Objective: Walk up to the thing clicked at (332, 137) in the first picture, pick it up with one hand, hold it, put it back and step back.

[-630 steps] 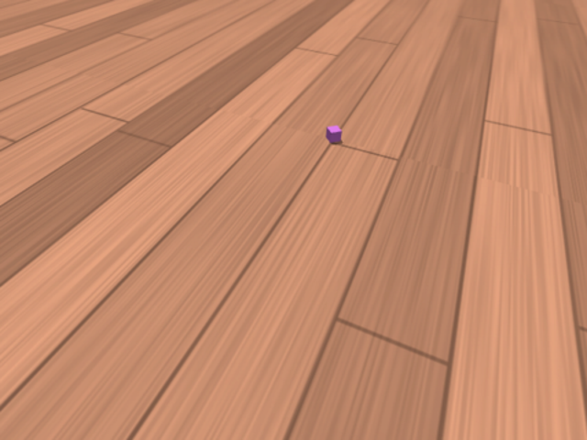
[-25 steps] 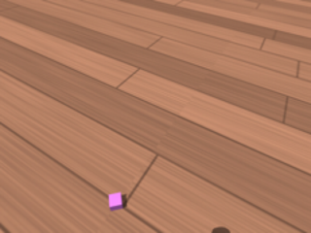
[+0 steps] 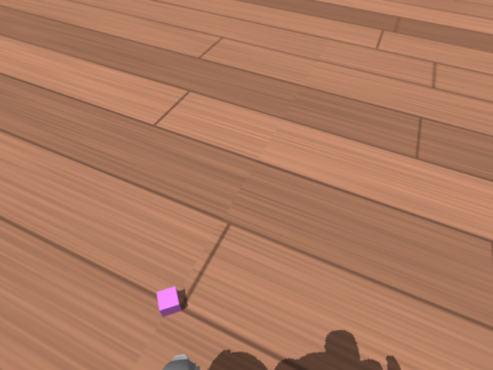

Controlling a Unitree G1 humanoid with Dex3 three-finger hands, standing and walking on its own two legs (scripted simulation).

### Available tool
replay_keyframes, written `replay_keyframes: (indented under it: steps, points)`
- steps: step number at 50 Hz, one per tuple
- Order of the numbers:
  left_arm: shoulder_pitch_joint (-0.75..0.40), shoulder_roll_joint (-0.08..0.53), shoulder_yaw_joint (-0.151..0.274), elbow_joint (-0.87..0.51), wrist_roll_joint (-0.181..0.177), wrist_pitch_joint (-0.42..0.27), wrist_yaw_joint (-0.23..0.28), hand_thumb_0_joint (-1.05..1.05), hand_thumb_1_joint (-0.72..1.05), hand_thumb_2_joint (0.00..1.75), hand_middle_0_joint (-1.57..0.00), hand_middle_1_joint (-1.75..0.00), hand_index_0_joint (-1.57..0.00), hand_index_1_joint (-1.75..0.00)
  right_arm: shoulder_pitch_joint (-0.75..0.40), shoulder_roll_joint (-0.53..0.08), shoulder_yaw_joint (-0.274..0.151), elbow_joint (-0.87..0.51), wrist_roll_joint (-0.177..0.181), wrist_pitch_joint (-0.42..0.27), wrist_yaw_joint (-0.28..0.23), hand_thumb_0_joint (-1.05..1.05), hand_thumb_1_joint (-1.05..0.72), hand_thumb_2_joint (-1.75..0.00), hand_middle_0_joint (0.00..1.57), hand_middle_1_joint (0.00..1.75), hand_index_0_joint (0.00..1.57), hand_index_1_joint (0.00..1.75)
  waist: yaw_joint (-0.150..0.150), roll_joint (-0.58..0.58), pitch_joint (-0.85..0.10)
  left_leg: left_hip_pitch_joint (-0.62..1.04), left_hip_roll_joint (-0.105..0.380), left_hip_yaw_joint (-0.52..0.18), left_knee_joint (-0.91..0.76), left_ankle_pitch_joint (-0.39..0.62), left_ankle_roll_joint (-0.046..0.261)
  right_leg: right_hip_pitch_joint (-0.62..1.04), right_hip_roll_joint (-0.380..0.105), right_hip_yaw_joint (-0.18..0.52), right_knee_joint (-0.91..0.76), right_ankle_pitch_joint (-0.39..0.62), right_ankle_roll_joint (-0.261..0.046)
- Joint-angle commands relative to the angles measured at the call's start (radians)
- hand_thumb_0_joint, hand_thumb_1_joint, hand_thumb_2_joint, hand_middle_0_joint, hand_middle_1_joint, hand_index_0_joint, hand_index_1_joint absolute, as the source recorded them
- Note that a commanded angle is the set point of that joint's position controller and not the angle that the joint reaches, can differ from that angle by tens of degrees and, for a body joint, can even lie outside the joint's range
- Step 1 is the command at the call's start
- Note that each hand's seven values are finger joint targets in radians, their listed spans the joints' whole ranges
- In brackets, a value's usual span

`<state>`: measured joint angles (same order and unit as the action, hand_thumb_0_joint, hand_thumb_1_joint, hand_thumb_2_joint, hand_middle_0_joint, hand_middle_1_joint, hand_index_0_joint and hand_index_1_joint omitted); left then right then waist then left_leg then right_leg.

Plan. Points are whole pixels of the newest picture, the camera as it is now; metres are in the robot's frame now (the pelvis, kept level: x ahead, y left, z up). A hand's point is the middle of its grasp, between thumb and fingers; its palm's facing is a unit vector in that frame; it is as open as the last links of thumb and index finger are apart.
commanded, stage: walk up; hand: left
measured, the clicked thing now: (169, 301) +0.49 +0.27 -0.70
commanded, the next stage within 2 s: stand in 1.82 s
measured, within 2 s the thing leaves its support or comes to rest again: neither
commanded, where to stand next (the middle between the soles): +0.16 +0.01 m, yaw +2 degrees
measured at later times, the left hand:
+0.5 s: hand out of the picture +0.11 +0.34 -0.11, palm faces +0.02 -0.91 -0.40, open 7.4 cm
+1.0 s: hand out of the picture +0.16 +0.25 -0.12, palm faces +0.10 -0.93 -0.34, open 7.4 cm
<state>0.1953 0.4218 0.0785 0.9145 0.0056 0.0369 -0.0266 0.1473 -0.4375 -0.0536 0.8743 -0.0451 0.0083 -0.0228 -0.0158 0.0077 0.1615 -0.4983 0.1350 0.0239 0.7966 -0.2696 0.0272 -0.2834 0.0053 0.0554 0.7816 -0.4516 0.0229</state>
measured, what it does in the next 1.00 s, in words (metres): steps on the spot: left foot, then right foot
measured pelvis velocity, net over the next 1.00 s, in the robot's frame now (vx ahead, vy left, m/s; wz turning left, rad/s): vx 0.02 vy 0.00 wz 0.15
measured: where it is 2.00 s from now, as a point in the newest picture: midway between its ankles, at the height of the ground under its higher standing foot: outside the picture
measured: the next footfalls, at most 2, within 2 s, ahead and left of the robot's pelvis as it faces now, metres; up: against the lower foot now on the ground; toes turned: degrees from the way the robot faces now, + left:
left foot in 0.28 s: +0.07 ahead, +0.14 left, +0.00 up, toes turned +4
right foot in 0.72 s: +0.21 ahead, -0.07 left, +0.00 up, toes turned +5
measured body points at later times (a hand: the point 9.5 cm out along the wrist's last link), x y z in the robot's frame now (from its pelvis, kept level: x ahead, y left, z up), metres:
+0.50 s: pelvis +0.05 +0.04 +0.04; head +0.06 +0.06 +0.48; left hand +0.11 +0.38 -0.08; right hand +0.08 -0.27 -0.07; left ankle +0.03 +0.13 -0.70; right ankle +0.10 -0.11 -0.64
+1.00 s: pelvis +0.02 +0.00 +0.01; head +0.10 +0.01 +0.45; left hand +0.15 +0.30 -0.10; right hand +0.17 -0.30 -0.11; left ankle -0.04 +0.11 -0.66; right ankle +0.17 -0.07 -0.70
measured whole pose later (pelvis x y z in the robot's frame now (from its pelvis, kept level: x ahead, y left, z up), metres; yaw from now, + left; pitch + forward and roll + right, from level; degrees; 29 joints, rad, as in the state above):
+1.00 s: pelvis +0.02 +0.00 +0.01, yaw +9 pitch -1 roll +1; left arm -0.01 0.32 0.04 0.79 0.05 0.07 -0.01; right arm 0.16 -0.40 -0.02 0.88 0.01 0.01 -0.05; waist 0.01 -0.01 0.19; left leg -0.36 -0.04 -0.03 1.01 -0.55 -0.01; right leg -0.49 -0.02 -0.07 0.62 -0.11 -0.06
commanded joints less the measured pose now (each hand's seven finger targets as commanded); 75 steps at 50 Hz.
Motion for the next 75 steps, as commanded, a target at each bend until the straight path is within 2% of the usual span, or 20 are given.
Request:
replay_keyframes:
  steps: [1,5,10,14,16,18,22,28,36,38,44,52,56,59,66,69,70,72,73,75]
  points:
    - [0.068,0.384,0.091,-0.057,0.045,-0.049,0.046,0.00,0.90,0.90,-0.20,-0.30,-0.20,-0.30,-0.054,-0.141,-0.040,-0.100,0.012,0.009,0.002,0.00,-0.90,-0.90,0.20,0.30,0.20,0.30,0.098,-0.188,-0.023,-0.171,-0.116,-0.159,0.172,-0.291,-0.013,-0.189,-0.387,0.643,-0.590,-0.556,-0.230]
    - [-0.083,0.247,0.059,-0.068,0.036,-0.086,0.050,0.00,0.90,0.90,-0.20,-0.30,-0.20,-0.30,0.073,-0.159,-0.056,0.005,0.042,-0.011,0.026,0.00,-0.90,-0.90,0.20,0.30,0.20,0.30,-0.010,-0.122,-0.018,-0.053,-0.120,-0.123,0.131,-0.106,-0.023,-0.063,-0.228,0.258,-0.428,-0.086,-0.169]
    - [0.067,0.303,0.082,-0.041,0.038,-0.096,0.031,0.00,0.90,0.90,-0.20,-0.30,-0.20,-0.30,0.039,-0.194,-0.068,-0.028,0.013,-0.030,0.061,0.00,-0.90,-0.90,0.20,0.30,0.20,0.30,0.073,-0.253,-0.048,-0.048,-0.115,-0.033,-0.009,-0.232,-0.023,0.066,-0.277,0.289,-0.428,-0.229,-0.222]
    - [0.063,0.250,0.049,-0.056,0.017,-0.090,0.021,0.00,0.90,0.90,-0.20,-0.30,-0.20,-0.30,0.172,-0.176,-0.085,-0.004,0.012,-0.060,0.072,0.00,-0.90,-0.90,0.20,0.30,0.20,0.30,-0.013,-0.127,-0.122,0.265,-0.167,0.039,-0.337,-0.120,0.014,0.013,-0.224,0.140,-0.223,0.020,-0.177]
    - [0.050,0.084,-0.002,-0.104,-0.002,-0.089,0.024,0.00,0.90,0.90,-0.20,-0.30,-0.20,-0.30,0.331,-0.301,-0.128,0.013,-0.009,-0.081,0.053,0.00,-0.90,-0.90,0.20,0.30,0.20,0.30,-0.088,0.276,-0.182,0.653,0.109,-0.566,-0.518,-0.292,0.122,-0.458,-0.002,-0.080,0.299,-0.023,-0.054]
    - [-0.058,0.236,0.023,-0.109,0.008,-0.097,0.045,0.00,0.90,0.90,-0.20,-0.30,-0.20,-0.30,0.337,-0.347,-0.132,0.004,0.029,-0.078,0.050,0.00,-0.90,-0.90,0.20,0.30,0.20,0.30,-0.094,0.076,-0.052,0.494,0.294,-0.807,-0.546,-0.243,0.301,-0.517,-0.062,0.055,0.316,-0.130,-0.077]
    - [0.020,0.198,0.023,-0.085,0.003,-0.091,0.010,0.00,0.90,0.90,-0.20,-0.30,-0.20,-0.30,0.303,-0.232,-0.088,-0.018,0.047,-0.112,0.028,0.00,-0.90,-0.90,0.20,0.30,0.20,0.30,-0.032,0.015,-0.062,0.505,0.114,-0.384,-0.466,0.290,0.132,-0.419,-0.096,0.035,0.247,0.099,-0.063]
    - [-0.027,0.118,0.010,-0.075,-0.025,-0.047,0.027,0.00,0.90,0.90,-0.20,-0.30,-0.20,-0.30,0.164,-0.177,-0.039,-0.038,0.047,-0.091,-0.010,0.00,-0.90,-0.90,0.20,0.30,0.20,0.30,0.016,0.145,-0.050,0.225,0.036,-0.105,-0.367,0.891,0.102,-0.101,-0.054,-0.076,0.027,0.250,-0.039]
    - [-0.076,0.195,0.033,-0.093,0.009,-0.018,0.040,0.00,0.90,0.90,-0.20,-0.30,-0.20,-0.30,0.118,-0.164,-0.036,-0.065,0.074,-0.012,-0.025,0.00,-0.90,-0.90,0.20,0.30,0.20,0.30,0.031,0.011,-0.224,0.214,-0.044,-0.134,-0.068,0.474,0.037,0.144,-0.090,-0.001,-0.295,0.644,-0.104]
    - [-0.111,0.234,0.046,-0.127,0.007,-0.012,0.040,0.00,0.90,0.90,-0.20,-0.30,-0.20,-0.30,0.212,-0.110,-0.019,-0.049,0.081,-0.010,-0.043,0.00,-0.90,-0.90,0.20,0.30,0.20,0.30,0.023,-0.257,-0.321,0.062,-0.232,-0.042,0.276,-0.321,-0.018,0.287,-0.349,0.242,-0.306,1.132,-0.299]
    - [-0.183,0.154,0.041,-0.189,0.035,0.016,0.049,0.00,0.90,0.90,-0.20,-0.30,-0.20,-0.30,0.217,-0.159,-0.041,-0.026,0.065,0.009,-0.039,0.00,-0.90,-0.90,0.20,0.30,0.20,0.30,0.023,-0.159,-0.356,0.087,-0.226,-0.083,0.459,-0.269,-0.036,0.120,-0.239,0.119,-0.279,0.732,-0.267]
    - [-0.118,0.192,0.046,-0.143,0.026,0.037,0.023,0.00,0.90,0.90,-0.20,-0.30,-0.20,-0.30,0.235,-0.151,-0.038,0.052,0.021,-0.029,-0.019,0.00,-0.90,-0.90,0.20,0.30,0.20,0.30,0.022,-0.168,-0.247,0.324,-0.170,0.029,-0.332,-0.126,-0.002,-0.044,-0.242,0.176,-0.357,-0.109,-0.175]
    - [-0.206,0.212,0.068,-0.111,0.015,0.013,0.030,0.00,0.90,0.90,-0.20,-0.30,-0.20,-0.30,-0.062,-0.314,-0.071,-0.038,-0.002,-0.031,-0.004,0.00,-0.90,-0.90,0.20,0.30,0.20,0.30,0.003,0.210,0.062,-0.179,0.332,-0.668,-0.698,-0.661,0.268,-0.164,-0.043,0.100,0.260,-0.069,-0.033]
    - [-0.043,0.131,0.044,-0.033,-0.013,0.001,0.006,0.00,0.90,0.90,-0.20,-0.30,-0.20,-0.30,-0.103,-0.156,-0.022,-0.034,-0.014,-0.064,-0.011,0.00,-0.90,-0.90,0.20,0.30,0.20,0.30,0.087,0.057,-0.013,0.100,0.053,-0.217,-0.523,-0.121,0.103,-0.188,0.052,0.112,0.224,0.095,-0.048]
    - [-0.036,0.190,0.035,-0.055,0.016,-0.088,0.009,0.00,0.90,0.90,-0.20,-0.30,-0.20,-0.30,0.145,-0.224,-0.090,-0.033,-0.024,-0.019,0.057,0.00,-0.90,-0.90,0.20,0.30,0.20,0.30,-0.082,0.216,-0.116,0.554,0.092,-0.261,-0.473,-0.340,0.208,-0.270,0.001,-0.099,-0.160,-0.099,0.004]
    - [0.071,0.158,0.025,-0.016,0.025,-0.119,0.018,0.00,0.90,0.90,-0.20,-0.30,-0.20,-0.30,0.107,-0.216,-0.082,-0.055,0.003,-0.009,0.065,0.00,-0.90,-0.90,0.20,0.30,0.20,0.30,-0.009,0.121,-0.106,0.439,0.050,-0.164,-0.302,-0.073,0.165,-0.023,0.036,-0.155,-0.438,0.071,-0.042]
    - [0.198,0.169,0.033,0.026,0.022,-0.128,0.028,0.00,0.90,0.90,-0.20,-0.30,-0.20,-0.30,0.075,-0.177,-0.069,-0.077,0.013,-0.006,0.065,0.00,-0.90,-0.90,0.20,0.30,0.20,0.30,0.058,0.040,-0.130,0.304,0.021,-0.111,-0.156,0.005,0.128,0.181,0.003,-0.111,-0.508,0.201,-0.052]
    - [0.332,0.312,0.068,0.046,0.031,-0.140,0.048,0.00,0.90,0.90,-0.20,-0.30,-0.20,-0.30,-0.010,-0.077,-0.028,-0.162,0.036,-0.012,0.070,0.00,-0.90,-0.90,0.20,0.30,0.20,0.30,0.111,-0.251,-0.100,-0.232,-0.203,-0.035,0.198,-0.271,0.023,0.448,-0.340,0.507,-0.576,0.127,-0.133]
    - [0.289,0.336,0.069,0.013,0.032,-0.134,0.043,0.00,0.90,0.90,-0.20,-0.30,-0.20,-0.30,-0.043,-0.157,-0.049,-0.164,0.027,-0.008,0.059,0.00,-0.90,-0.90,0.20,0.30,0.20,0.30,0.113,-0.130,-0.034,-0.233,-0.119,-0.180,0.214,-0.284,0.017,0.305,-0.450,0.621,-0.591,0.001,-0.253]
    - [0.207,0.296,0.061,-0.025,0.011,-0.140,0.038,0.00,0.90,0.90,-0.20,-0.30,-0.20,-0.30,-0.010,-0.197,-0.068,-0.126,0.031,-0.023,0.065,0.00,-0.90,-0.90,0.20,0.30,0.20,0.30,0.071,-0.054,0.059,-0.209,-0.086,-0.222,0.233,-0.201,0.009,0.230,-0.373,0.436,-0.601,0.010,-0.246]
